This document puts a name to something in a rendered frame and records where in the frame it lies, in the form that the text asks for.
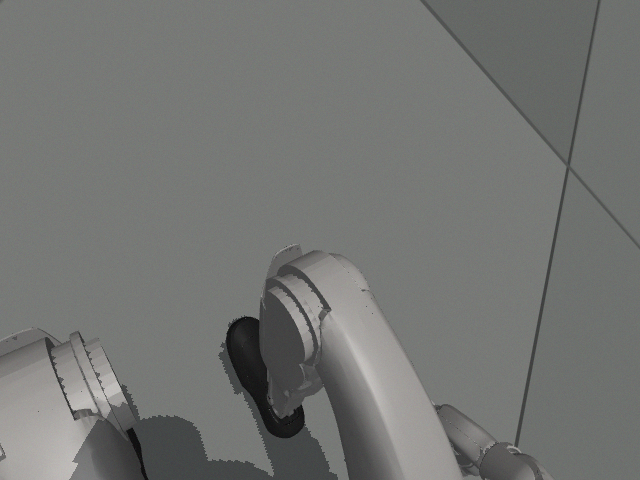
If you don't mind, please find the right robot hand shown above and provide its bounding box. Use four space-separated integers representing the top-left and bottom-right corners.
432 402 499 478

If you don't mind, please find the right robot foot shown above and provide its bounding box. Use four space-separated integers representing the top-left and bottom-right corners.
226 317 305 438

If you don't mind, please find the right robot arm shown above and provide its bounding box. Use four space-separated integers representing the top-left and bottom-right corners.
479 442 555 480

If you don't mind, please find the left robot foot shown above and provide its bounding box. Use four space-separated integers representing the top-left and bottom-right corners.
126 427 148 480

